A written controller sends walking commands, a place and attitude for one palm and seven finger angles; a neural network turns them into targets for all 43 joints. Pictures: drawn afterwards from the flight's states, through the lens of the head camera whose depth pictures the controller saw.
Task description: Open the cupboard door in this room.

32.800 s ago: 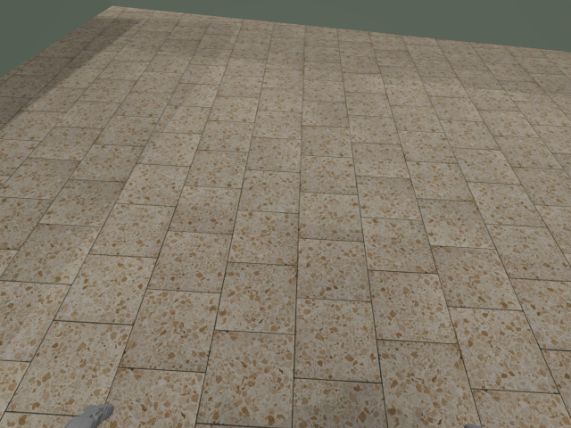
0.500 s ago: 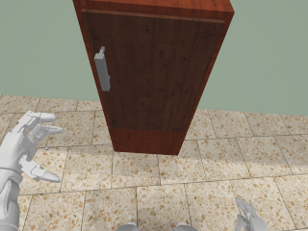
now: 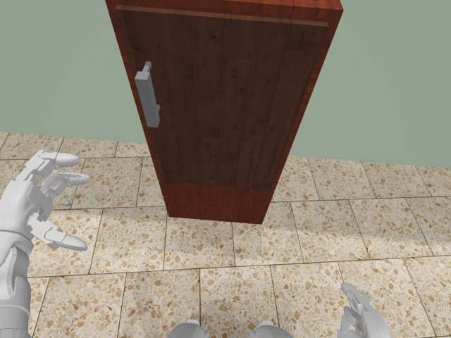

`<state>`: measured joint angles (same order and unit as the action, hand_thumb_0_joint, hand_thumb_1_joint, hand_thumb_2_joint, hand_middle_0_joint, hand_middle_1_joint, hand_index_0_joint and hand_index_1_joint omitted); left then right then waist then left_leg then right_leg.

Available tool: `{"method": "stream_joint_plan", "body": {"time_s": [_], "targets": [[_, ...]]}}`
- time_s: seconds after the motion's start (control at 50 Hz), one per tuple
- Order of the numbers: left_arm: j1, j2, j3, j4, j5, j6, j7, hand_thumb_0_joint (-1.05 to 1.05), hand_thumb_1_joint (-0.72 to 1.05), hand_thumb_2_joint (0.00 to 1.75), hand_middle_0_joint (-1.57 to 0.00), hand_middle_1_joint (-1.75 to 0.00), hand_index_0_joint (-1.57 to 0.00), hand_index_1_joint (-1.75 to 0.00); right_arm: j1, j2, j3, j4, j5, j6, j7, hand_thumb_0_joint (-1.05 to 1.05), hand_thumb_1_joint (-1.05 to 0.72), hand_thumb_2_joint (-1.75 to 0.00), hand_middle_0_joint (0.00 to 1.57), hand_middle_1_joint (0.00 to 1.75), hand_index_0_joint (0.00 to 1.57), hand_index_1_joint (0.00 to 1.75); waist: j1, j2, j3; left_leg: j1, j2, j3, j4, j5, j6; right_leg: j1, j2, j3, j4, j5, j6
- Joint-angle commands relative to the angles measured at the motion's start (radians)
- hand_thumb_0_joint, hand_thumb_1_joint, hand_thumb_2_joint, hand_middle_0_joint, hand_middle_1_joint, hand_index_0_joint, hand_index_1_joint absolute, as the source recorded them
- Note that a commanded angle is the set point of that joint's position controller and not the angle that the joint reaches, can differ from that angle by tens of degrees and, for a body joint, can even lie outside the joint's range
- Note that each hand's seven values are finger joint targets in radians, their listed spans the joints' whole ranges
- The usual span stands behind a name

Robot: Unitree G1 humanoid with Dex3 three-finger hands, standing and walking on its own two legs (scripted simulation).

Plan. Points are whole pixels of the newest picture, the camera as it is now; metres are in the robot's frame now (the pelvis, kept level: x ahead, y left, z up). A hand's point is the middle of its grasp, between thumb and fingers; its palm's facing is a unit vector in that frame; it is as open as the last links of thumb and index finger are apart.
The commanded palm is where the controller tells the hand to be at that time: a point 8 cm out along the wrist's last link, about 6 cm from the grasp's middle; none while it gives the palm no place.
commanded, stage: move the hooked fingers beside the handle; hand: left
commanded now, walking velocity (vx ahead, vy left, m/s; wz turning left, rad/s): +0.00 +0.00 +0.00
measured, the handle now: (150, 95) +0.59 +0.21 +0.05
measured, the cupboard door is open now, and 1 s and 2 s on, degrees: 0 0 0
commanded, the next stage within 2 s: none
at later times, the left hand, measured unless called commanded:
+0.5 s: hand (87, 162) +0.39 +0.28 +0.06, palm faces +0.02 -1.00 -0.03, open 14.0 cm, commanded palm +0.37 +0.33 +0.06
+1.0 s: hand (107, 131) +0.47 +0.27 +0.06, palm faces -0.02 -1.00 -0.03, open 14.0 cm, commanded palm +0.45 +0.31 +0.05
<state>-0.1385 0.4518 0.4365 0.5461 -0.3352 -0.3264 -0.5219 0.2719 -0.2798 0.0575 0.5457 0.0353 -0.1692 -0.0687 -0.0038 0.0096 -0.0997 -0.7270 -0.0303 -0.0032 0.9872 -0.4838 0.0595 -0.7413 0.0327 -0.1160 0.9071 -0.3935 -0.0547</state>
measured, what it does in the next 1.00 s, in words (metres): stands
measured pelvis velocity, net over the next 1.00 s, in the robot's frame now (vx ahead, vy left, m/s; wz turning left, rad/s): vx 0.01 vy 0.02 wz -0.05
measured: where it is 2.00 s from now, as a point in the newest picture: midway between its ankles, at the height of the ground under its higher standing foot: outside the picture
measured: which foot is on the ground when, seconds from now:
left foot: down 0.00-1.00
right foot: down 0.00-1.00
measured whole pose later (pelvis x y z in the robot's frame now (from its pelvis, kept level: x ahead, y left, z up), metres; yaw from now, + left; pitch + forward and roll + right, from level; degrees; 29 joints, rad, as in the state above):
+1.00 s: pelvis +0.01 +0.02 -0.01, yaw -3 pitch +21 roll -4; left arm -0.70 0.61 0.50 1.06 -0.18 -0.40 -0.47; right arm 0.38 -0.28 0.04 0.60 0.01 0.02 -0.04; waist -0.12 0.01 -0.11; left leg -0.89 -0.01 0.03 1.03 -0.50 0.08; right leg -0.91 0.05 -0.09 0.93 -0.38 -0.03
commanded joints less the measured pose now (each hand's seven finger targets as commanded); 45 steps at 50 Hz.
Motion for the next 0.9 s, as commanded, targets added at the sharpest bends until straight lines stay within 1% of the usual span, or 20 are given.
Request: {"method": "stream_joint_plan", "body": {"time_s": [0.0, 0.06, 0.08, 0.14, 0.16, 0.18, 0.24, 0.26, 0.4, 0.42, 0.46, 0.5, 0.52, 0.58, 0.62, 0.64, 0.68, 0.76, 0.82, 0.88], "targets": [[-0.352, 0.3, 0.077, -0.17, -0.02, -0.07, -0.013, 0.0, -0.5, 0.3, -0.3, -1.2, -0.3, -1.2, 0.025, -0.161, -0.066, -0.099, 0.005, -0.043, -0.019, 0.0, -0.9, -0.9, 0.2, 0.3, 0.2, 0.3, -0.035, 0.109, -0.294, 0.099, 0.029, -0.058, -0.154, 0.275, -0.042, 0.188, -0.006, 0.111, -0.099, 0.149, 0.013], [-0.398, 0.311, 0.074, -0.12, -0.013, -0.067, -0.017, 0.0, -0.5, 0.3, -0.3, -1.2, -0.3, -1.2, 0.032, -0.16, -0.066, -0.09, 0.008, -0.036, -0.019, 0.0, -0.9, -0.9, 0.2, 0.3, 0.2, 0.3, -0.039, 0.093, -0.311, 0.081, 0.03, -0.054, -0.146, 0.29, -0.038, 0.2, -0.01, 0.116, -0.093, 0.175, 0.019], [-0.393, 0.312, 0.079, -0.106, -0.018, -0.064, -0.021, 0.0, -0.5, 0.3, -0.3, -1.2, -0.3, -1.2, 0.037, -0.16, -0.067, -0.089, 0.006, -0.034, -0.018, 0.0, -0.9, -0.9, 0.2, 0.3, 0.2, 0.3, -0.031, 0.109, -0.323, 0.078, 0.028, -0.051, -0.139, 0.312, -0.038, 0.211, -0.009, 0.12, -0.088, 0.198, 0.015], [-0.351, 0.371, 0.139, -0.041, -0.014, -0.047, -0.018, 0.0, -0.5, 0.3, -0.3, -1.2, -0.3, -1.2, 0.046, -0.164, -0.07, -0.094, 0.008, -0.019, -0.011, 0.0, -0.9, -0.9, 0.2, 0.3, 0.2, 0.3, -0.011, 0.084, -0.334, 0.041, 0.028, -0.039, -0.141, 0.325, -0.037, 0.252, -0.014, 0.127, -0.087, 0.229, 0.019], [-0.367, 0.354, 0.12, -0.037, -0.01, -0.042, -0.018, 0.0, -0.5, 0.3, -0.3, -1.2, -0.3, -1.2, 0.046, -0.162, -0.067, -0.099, 0.007, -0.014, -0.007, 0.0, -0.9, -0.9, 0.2, 0.3, 0.2, 0.3, -0.015, 0.092, -0.334, 0.033, 0.027, -0.032, -0.139, 0.335, -0.034, 0.258, -0.015, 0.129, -0.086, 0.249, 0.021], [-0.36, 0.373, 0.14, -0.003, -0.011, -0.036, -0.017, 0.0, -0.5, 0.3, -0.3, -1.2, -0.3, -1.2, 0.057, -0.165, -0.069, -0.098, 0.005, -0.009, -0.005, 0.0, -0.9, -0.9, 0.2, 0.3, 0.2, 0.3, -0.013, 0.069, -0.327, 0.016, 0.028, -0.032, -0.133, 0.344, -0.033, 0.265, -0.01, 0.13, -0.083, 0.261, 0.019], [-0.388, 0.392, 0.154, 0.022, 0.001, -0.042, -0.009, 0.0, -0.5, 0.3, -0.3, -1.2, -0.3, -1.2, 0.073, -0.167, -0.075, -0.098, 0.006, 0.007, 0.0, 0.0, -0.9, -0.9, 0.2, 0.3, 0.2, 0.3, -0.021, 0.058, -0.331, 0.0, 0.032, -0.023, -0.129, 0.34, -0.029, 0.263, -0.011, 0.138, -0.084, 0.272, 0.026], [-0.429, 0.38, 0.135, 0.019, 0.003, -0.051, -0.008, 0.0, -0.5, 0.3, -0.3, -1.2, -0.3, -1.2, 0.075, -0.168, -0.073, -0.098, 0.006, 0.01, 0.001, 0.0, -0.9, -0.9, 0.2, 0.3, 0.2, 0.3, -0.035, 0.049, -0.327, -0.007, 0.032, -0.023, -0.127, 0.335, -0.027, 0.257, -0.011, 0.139, -0.084, 0.273, 0.029], [-0.54, 0.435, 0.161, 0.081, 0.019, -0.102, -0.026, 0.0, -0.5, 0.3, -0.3, -1.2, -0.3, -1.2, 0.116, -0.174, -0.081, -0.062, 0.003, 0.034, 0.002, 0.0, -0.9, -0.9, 0.2, 0.3, 0.2, 0.3, -0.049, 0.099, -0.393, 0.016, 0.035, -0.019, -0.108, 0.358, -0.024, 0.249, -0.005, 0.15, -0.071, 0.295, 0.027], [-0.552, 0.444, 0.166, 0.114, 0.02, -0.1, -0.03, 0.0, -0.5, 0.3, -0.3, -1.2, -0.3, -1.2, 0.12, -0.177, -0.081, -0.058, 0.004, 0.041, 0.0, 0.0, -0.9, -0.9, 0.2, 0.3, 0.2, 0.3, -0.056, 0.075, -0.372, 0.001, 0.037, -0.019, -0.107, 0.346, -0.022, 0.241, -0.006, 0.151, -0.075, 0.289, 0.03], [-0.623, 0.434, 0.134, 0.152, 0.033, -0.095, -0.037, 0.0, -0.5, 0.3, -0.3, -1.2, -0.3, -1.2, 0.121, -0.178, -0.079, -0.048, 0.006, 0.048, -0.002, 0.0, -0.9, -0.9, 0.2, 0.3, 0.2, 0.3, -0.072, 0.093, -0.346, -0.01, 0.039, -0.023, -0.108, 0.319, -0.021, 0.202, -0.007, 0.147, -0.075, 0.256, 0.03], [-0.672, 0.446, 0.13, 0.181, 0.044, -0.096, -0.043, 0.0, -0.5, 0.3, -0.3, -1.2, -0.3, -1.2, 0.133, -0.18, -0.079, -0.041, 0.003, 0.055, -0.003, 0.0, -0.9, -0.9, 0.2, 0.3, 0.2, 0.3, -0.072, 0.131, -0.362, 0.014, 0.04, -0.024, -0.107, 0.331, -0.022, 0.184, -0.003, 0.142, -0.07, 0.252, 0.024], [-0.69, 0.46, 0.134, 0.197, 0.05, -0.097, -0.041, 0.0, -0.5, 0.3, -0.3, -1.2, -0.3, -1.2, 0.141, -0.185, -0.081, -0.039, 0.003, 0.06, -0.004, 0.0, -0.9, -0.9, 0.2, 0.3, 0.2, 0.3, -0.078, 0.1, -0.368, 0.014, 0.042, -0.032, -0.106, 0.327, -0.021, 0.171, -0.001, 0.135, -0.067, 0.239, 0.026], [-0.754, 0.477, 0.135, 0.225, 0.061, -0.108, -0.031, 0.0, -0.5, 0.3, -0.3, -1.2, -0.3, -1.2, 0.153, -0.186, -0.08, -0.032, -0.001, 0.072, -0.003, 0.0, -0.9, -0.9, 0.2, 0.3, 0.2, 0.3, -0.082, 0.117, -0.383, 0.026, 0.044, -0.037, -0.097, 0.351, -0.022, 0.15, 0.002, 0.13, -0.057, 0.245, 0.023], [-0.739, 0.497, 0.151, 0.237, 0.072, -0.115, -0.023, 0.0, -0.5, 0.3, -0.3, -1.2, -0.3, -1.2, 0.166, -0.188, -0.082, -0.035, -0.004, 0.084, 0.001, 0.0, -0.9, -0.9, 0.2, 0.3, 0.2, 0.3, -0.068, 0.143, -0.431, 0.068, 0.046, -0.044, -0.098, 0.41, -0.031, 0.149, 0.004, 0.12, -0.045, 0.272, 0.022], [-0.772, 0.473, 0.124, 0.235, 0.076, -0.118, -0.021, 0.0, -0.5, 0.3, -0.3, -1.2, -0.3, -1.2, 0.168, -0.187, -0.081, -0.031, -0.005, 0.088, 0.003, 0.0, -0.9, -0.9, 0.2, 0.3, 0.2, 0.3, -0.081, 0.147, -0.432, 0.086, 0.048, -0.049, -0.096, 0.432, -0.033, 0.13, 0.004, 0.115, -0.043, 0.279, 0.024], [-0.773, 0.483, 0.134, 0.264, 0.081, -0.118, -0.011, 0.0, -0.5, 0.3, -0.3, -1.2, -0.3, -1.2, 0.181, -0.19, -0.083, -0.03, -0.007, 0.101, 0.006, 0.0, -0.9, -0.9, 0.2, 0.3, 0.2, 0.3, -0.081, 0.137, -0.43, 0.089, 0.052, -0.053, -0.092, 0.457, -0.034, 0.115, 0.008, 0.11, -0.039, 0.283, 0.023], [-0.842, 0.466, 0.104, 0.329, 0.104, -0.107, 0.01, 0.0, -0.5, 0.3, -0.3, -1.2, -0.3, -1.2, 0.191, -0.196, -0.082, -0.025, -0.009, 0.126, 0.009, 0.0, -0.9, -0.9, 0.2, 0.3, 0.2, 0.3, -0.105, 0.111, -0.389, 0.076, 0.056, -0.061, -0.098, 0.393, -0.036, 0.059, 0.009, 0.099, -0.045, 0.223, 0.028], [-0.88, 0.481, 0.109, 0.296, 0.116, -0.127, 0.027, 0.0, -0.5, 0.3, -0.3, -1.2, -0.3, -1.2, 0.209, -0.2, -0.085, -0.021, -0.015, 0.141, 0.012, 0.0, -0.9, -0.9, 0.2, 0.3, 0.2, 0.3, -0.1, 0.172, -0.447, 0.153, 0.061, -0.076, -0.094, 0.485, -0.053, 0.036, 0.01, 0.093, -0.037, 0.243, 0.025], [-0.896, 0.489, 0.12, 0.291, 0.121, -0.14, 0.046, 0.0, -0.5, 0.3, -0.3, -1.2, -0.3, -1.2, 0.227, -0.202, -0.087, -0.014, -0.02, 0.159, 0.016, 0.0, -0.9, -0.9, 0.2, 0.3, 0.2, 0.3, -0.103, 0.165, -0.467, 0.204, 0.072, -0.094, -0.083, 0.591, -0.068, 0.006, 0.016, 0.082, -0.029, 0.264, 0.025]]}}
